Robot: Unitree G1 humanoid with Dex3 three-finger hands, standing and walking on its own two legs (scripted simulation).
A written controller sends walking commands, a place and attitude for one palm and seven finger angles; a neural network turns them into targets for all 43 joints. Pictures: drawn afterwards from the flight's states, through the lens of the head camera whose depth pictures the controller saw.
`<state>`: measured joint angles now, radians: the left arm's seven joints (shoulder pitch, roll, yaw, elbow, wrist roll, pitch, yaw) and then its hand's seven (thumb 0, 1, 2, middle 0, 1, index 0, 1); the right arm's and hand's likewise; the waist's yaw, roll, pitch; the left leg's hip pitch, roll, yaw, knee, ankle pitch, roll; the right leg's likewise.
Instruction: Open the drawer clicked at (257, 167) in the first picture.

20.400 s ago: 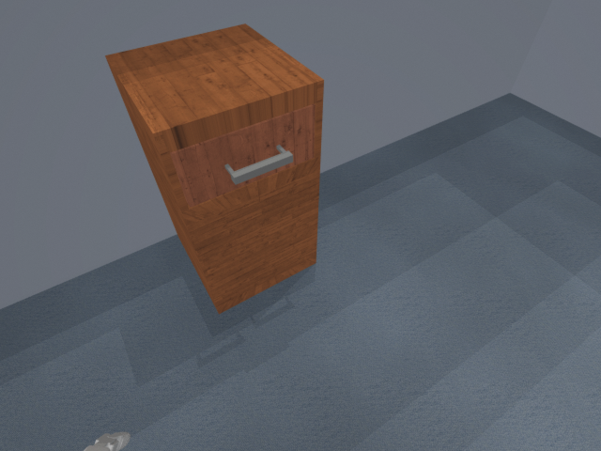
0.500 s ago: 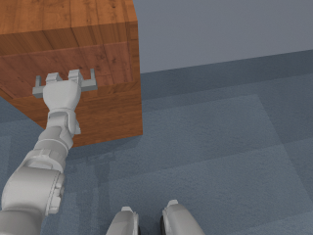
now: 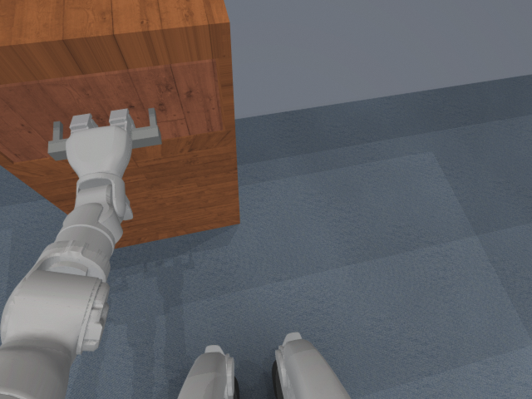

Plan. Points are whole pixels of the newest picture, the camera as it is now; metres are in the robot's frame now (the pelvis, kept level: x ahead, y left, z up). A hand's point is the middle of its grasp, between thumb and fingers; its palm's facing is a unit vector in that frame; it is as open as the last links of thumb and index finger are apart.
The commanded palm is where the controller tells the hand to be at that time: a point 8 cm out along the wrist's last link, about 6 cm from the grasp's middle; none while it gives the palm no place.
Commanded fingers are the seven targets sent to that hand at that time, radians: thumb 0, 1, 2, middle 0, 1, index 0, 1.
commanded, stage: lower the fingers behind the handle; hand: left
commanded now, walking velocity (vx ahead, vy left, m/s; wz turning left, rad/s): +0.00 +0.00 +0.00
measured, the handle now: (106, 131) +0.55 +0.22 -0.02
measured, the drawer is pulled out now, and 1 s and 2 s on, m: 0.00 0.00 0.11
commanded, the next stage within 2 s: close the thumb around the handle in 0.06 s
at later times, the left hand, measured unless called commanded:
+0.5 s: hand (116, 168) +0.49 +0.21 -0.04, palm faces -0.04 -0.03 -1.00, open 10.6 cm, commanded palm +0.47 +0.20 +0.01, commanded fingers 0.00 0.51 0.73 -0.37 -1.31 -0.37 -1.31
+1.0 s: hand (116, 167) +0.49 +0.21 -0.04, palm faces -0.04 -0.01 -1.00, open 5.8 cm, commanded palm +0.46 +0.20 +0.01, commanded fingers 0.00 0.90 0.90 -0.40 -1.35 -0.40 -1.35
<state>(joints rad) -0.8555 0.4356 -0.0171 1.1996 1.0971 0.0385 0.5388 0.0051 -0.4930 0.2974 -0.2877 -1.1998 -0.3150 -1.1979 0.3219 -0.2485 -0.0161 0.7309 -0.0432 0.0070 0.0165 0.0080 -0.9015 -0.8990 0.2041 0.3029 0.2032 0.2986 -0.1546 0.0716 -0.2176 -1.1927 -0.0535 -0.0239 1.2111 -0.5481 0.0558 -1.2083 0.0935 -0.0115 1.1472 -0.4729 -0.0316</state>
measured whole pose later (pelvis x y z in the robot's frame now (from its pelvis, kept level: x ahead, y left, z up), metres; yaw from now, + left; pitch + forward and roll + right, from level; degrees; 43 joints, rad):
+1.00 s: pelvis +0.01 +0.00 +0.00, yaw +0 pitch +30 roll -2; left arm -0.84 0.41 -0.03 1.18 1.09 0.08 0.56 0.01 0.70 0.79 -0.35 -1.34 -0.37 -1.35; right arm 0.30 -0.25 -0.03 0.74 -0.05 0.02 0.02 0.01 -0.90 -0.90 0.20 0.30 0.20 0.30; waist -0.14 0.07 -0.21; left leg -1.17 -0.05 -0.03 1.19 -0.55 0.05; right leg -1.18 0.09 -0.02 1.13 -0.48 -0.04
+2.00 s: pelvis +0.01 +0.00 +0.03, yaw +0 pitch +24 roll -1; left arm -0.40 0.22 -0.13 0.87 1.12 0.13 0.66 0.00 0.71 0.80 -0.31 -1.35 -0.35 -1.32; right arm 0.21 -0.21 -0.06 0.71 -0.03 0.05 0.02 0.01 -0.90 -0.90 0.20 0.30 0.20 0.30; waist -0.04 0.05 -0.23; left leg -0.97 -0.06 -0.01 1.09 -0.53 0.06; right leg -1.00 0.09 0.02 1.05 -0.47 -0.03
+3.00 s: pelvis +0.02 -0.01 +0.03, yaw +1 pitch +20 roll +0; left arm 0.10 0.17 -0.21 0.44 1.14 0.16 0.66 0.02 0.71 0.79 -0.29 -1.35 -0.38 -1.31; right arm 0.12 -0.20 -0.04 0.65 -0.03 0.05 0.02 0.01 -0.90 -0.90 0.20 0.30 0.20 0.30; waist 0.02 0.03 -0.24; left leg -0.87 -0.06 0.00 1.08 -0.55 0.04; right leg -0.92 0.08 0.02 1.08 -0.49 -0.05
